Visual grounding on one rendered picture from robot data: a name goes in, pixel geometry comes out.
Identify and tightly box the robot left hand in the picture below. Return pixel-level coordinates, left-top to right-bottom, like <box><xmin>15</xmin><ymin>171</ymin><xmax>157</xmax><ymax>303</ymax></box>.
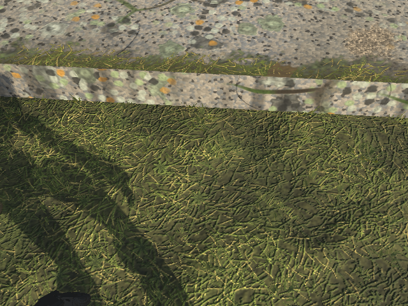
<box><xmin>33</xmin><ymin>290</ymin><xmax>91</xmax><ymax>306</ymax></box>

